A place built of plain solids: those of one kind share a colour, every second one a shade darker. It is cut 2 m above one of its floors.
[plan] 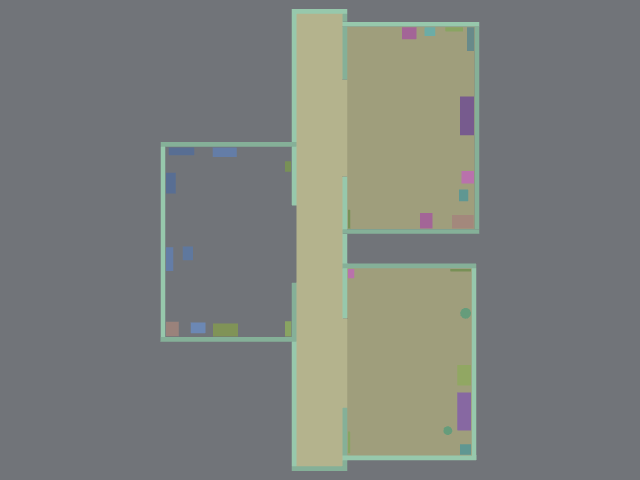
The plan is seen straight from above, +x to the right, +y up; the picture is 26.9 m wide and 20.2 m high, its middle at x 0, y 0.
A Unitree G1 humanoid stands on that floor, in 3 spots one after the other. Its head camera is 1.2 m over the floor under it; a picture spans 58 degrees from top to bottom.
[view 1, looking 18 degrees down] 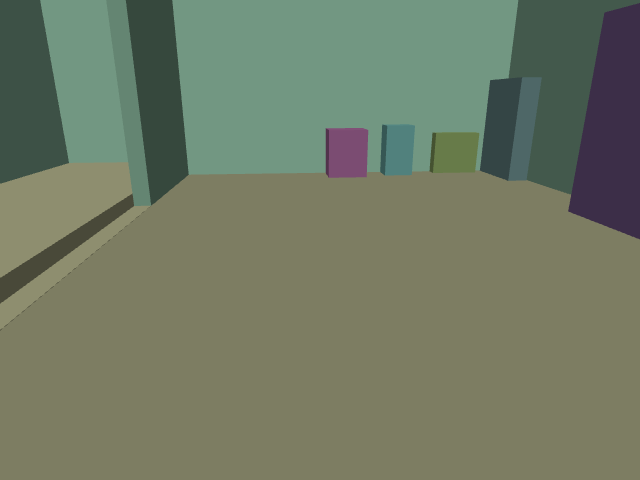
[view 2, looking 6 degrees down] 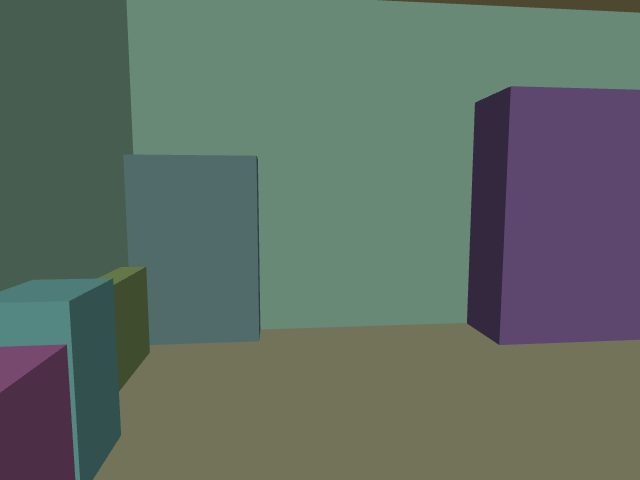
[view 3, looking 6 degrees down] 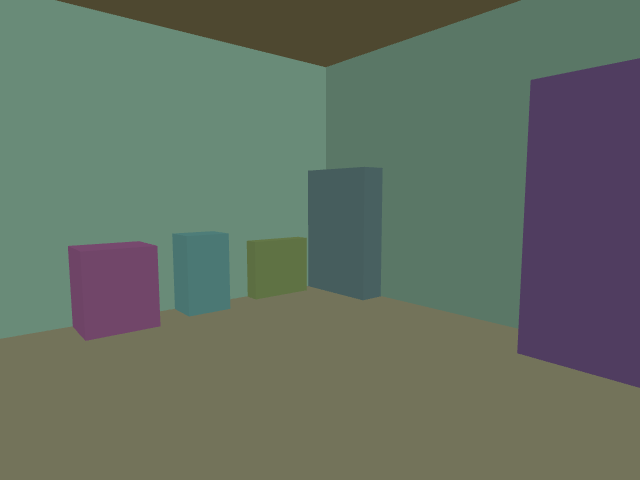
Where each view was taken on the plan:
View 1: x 2.70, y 1.58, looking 85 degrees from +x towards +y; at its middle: floor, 3.88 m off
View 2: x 2.70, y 7.81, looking -6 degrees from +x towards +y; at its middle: wall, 3.85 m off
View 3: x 2.70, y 4.57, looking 50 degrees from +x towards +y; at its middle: bookcase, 5.44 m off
